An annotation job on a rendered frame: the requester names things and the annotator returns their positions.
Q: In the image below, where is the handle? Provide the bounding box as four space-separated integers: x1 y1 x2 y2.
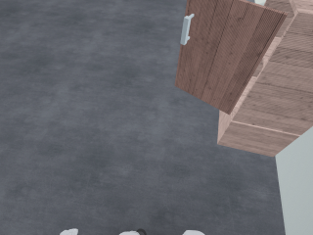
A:
180 14 194 45

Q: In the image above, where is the cupboard door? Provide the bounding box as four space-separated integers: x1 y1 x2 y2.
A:
174 0 289 115

